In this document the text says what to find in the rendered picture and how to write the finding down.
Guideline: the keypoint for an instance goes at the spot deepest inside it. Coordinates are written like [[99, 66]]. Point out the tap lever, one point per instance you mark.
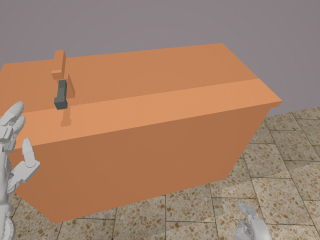
[[60, 101]]

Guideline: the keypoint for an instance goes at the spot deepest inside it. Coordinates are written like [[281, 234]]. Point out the left robot hand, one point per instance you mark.
[[11, 124]]

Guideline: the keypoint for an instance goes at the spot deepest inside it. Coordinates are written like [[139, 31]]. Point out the right robot hand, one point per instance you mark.
[[256, 230]]

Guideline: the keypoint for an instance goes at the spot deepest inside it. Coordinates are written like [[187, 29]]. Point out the left robot forearm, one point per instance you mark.
[[7, 225]]

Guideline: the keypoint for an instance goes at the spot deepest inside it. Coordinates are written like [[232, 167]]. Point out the counter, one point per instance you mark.
[[138, 125]]

